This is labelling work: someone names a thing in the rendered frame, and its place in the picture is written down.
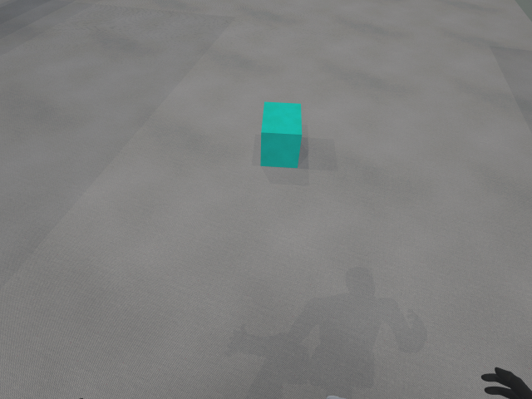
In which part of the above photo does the right robot hand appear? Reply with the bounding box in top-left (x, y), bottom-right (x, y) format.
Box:
top-left (481, 367), bottom-right (532, 399)

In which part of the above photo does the carton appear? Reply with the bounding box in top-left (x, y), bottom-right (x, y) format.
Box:
top-left (261, 102), bottom-right (302, 168)

